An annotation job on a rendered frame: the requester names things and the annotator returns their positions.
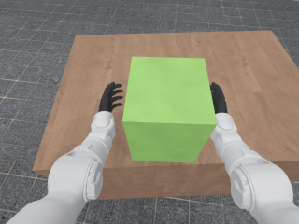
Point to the robot left hand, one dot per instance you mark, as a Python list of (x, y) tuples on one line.
[(106, 103)]

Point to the pedestal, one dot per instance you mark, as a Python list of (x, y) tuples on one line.
[(258, 78)]

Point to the robot right hand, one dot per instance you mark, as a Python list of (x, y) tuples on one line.
[(218, 99)]

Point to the left robot upper arm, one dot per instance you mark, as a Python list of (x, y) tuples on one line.
[(74, 181)]

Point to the right robot upper arm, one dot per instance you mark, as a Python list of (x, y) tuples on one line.
[(265, 191)]

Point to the carton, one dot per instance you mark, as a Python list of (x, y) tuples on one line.
[(168, 113)]

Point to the robot left forearm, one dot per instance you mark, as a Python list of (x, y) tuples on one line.
[(99, 141)]

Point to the robot right forearm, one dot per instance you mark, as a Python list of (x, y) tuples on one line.
[(231, 148)]

